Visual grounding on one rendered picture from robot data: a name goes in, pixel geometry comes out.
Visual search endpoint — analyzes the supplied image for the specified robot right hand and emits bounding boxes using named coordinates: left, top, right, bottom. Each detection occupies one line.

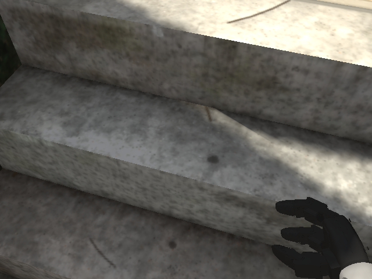
left=271, top=197, right=370, bottom=279

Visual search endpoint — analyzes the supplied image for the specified robot right forearm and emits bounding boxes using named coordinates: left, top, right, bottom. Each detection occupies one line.
left=339, top=262, right=372, bottom=279

